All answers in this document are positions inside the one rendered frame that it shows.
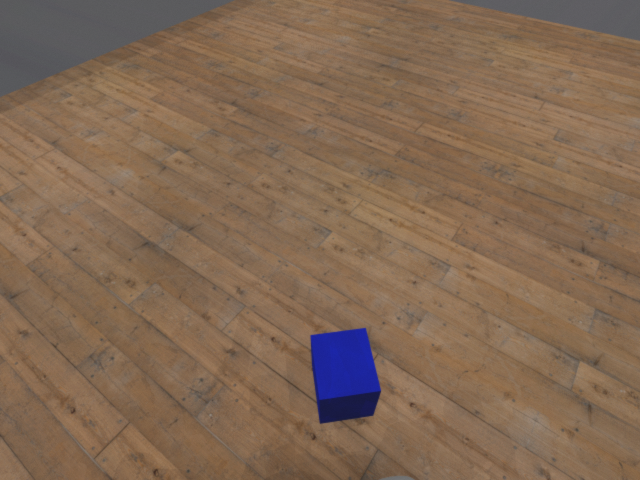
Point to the carton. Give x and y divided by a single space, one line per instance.
345 377

